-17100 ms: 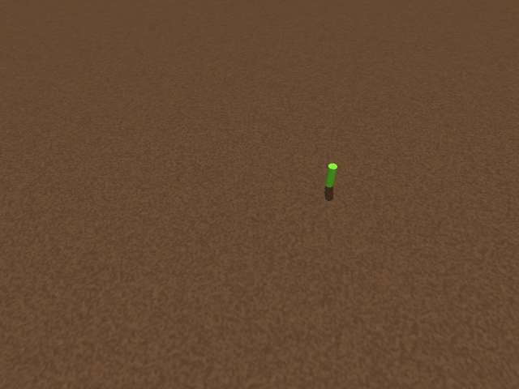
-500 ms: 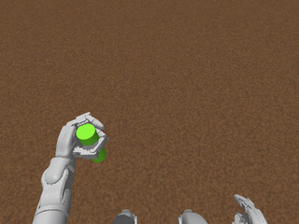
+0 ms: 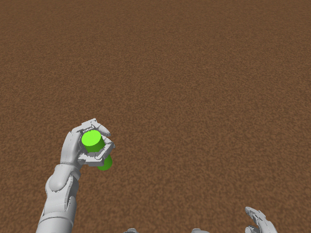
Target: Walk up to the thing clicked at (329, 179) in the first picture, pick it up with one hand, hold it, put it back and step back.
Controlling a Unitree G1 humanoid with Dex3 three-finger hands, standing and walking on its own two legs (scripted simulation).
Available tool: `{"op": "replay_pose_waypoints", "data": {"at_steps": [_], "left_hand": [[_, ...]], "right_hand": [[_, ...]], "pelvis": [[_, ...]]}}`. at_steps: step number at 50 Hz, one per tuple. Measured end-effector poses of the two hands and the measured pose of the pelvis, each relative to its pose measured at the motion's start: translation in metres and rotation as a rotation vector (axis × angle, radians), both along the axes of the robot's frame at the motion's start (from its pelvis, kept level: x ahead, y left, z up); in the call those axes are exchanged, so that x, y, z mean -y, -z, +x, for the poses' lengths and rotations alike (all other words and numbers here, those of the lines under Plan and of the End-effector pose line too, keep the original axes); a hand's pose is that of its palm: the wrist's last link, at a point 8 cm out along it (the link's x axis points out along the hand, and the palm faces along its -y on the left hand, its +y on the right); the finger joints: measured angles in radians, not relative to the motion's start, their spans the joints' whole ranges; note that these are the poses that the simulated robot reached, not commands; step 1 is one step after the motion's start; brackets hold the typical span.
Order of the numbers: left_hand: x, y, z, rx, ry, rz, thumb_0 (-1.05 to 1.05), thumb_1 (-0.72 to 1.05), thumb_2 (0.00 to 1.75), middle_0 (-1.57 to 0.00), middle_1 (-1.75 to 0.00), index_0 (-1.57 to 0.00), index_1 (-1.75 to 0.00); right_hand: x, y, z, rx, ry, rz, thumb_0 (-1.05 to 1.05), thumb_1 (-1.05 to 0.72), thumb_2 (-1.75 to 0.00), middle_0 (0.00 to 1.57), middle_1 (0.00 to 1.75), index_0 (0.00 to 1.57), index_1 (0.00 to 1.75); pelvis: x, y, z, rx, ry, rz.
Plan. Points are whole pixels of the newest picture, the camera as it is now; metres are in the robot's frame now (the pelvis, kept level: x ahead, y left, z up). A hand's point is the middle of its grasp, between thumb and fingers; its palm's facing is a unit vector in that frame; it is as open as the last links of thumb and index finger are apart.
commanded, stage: hold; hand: left
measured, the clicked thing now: (98, 151) +0.33 +0.17 +0.01
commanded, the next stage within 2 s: none
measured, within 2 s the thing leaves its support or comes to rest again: neither
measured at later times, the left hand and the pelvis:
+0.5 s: hand (96, 148) +0.32 +0.16 +0.06, palm faces -0.13 -0.99 +0.00, open 5.9 cm; pelvis +0.00 +0.00 +0.01, yaw +0 degrees
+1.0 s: hand (96, 148) +0.31 +0.16 +0.07, palm faces -0.14 -0.99 +0.00, open 5.9 cm; pelvis -0.01 +0.00 +0.01, yaw +0 degrees
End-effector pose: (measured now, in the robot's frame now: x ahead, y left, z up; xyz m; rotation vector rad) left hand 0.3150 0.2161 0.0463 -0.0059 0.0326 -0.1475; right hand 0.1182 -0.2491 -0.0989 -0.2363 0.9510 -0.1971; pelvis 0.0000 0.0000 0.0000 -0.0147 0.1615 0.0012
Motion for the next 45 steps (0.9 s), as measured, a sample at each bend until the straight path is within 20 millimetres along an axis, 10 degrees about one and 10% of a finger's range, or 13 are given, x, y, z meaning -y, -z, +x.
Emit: {"op": "replay_pose_waypoints", "data": {"at_steps": [45], "left_hand": [[0.0, -0.023, -0.013, 0.015, -0.011, 0.005, 0.01, 0.12, 1.09, -0.98, -1.1, -0.95, -1.12]], "right_hand": [[-0.006, -0.017, -0.007, 0.036, 0.003, 0.015, 0.01, -0.9, -0.9, 0.21, 0.3, 0.21, 0.3]], "pelvis": [[-0.004, -0.014, -0.009, 0.069, 0.003, 0.003]]}}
